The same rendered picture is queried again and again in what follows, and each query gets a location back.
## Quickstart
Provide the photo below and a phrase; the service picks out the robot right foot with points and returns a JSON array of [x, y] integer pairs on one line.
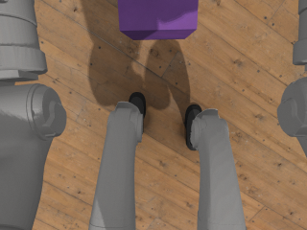
[[191, 112]]

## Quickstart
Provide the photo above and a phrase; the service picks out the robot left forearm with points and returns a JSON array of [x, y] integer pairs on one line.
[[20, 56]]

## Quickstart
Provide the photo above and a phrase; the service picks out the robot right upper arm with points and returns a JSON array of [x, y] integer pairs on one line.
[[292, 111]]

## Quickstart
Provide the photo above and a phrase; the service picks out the carton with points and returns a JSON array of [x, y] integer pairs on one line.
[[157, 19]]

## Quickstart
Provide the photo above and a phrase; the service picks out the robot left upper arm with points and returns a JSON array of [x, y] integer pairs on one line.
[[31, 115]]

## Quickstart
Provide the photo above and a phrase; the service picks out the robot right forearm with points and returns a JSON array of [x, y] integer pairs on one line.
[[300, 47]]

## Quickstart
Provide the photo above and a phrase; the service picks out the robot left thigh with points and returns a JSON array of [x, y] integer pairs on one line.
[[113, 205]]

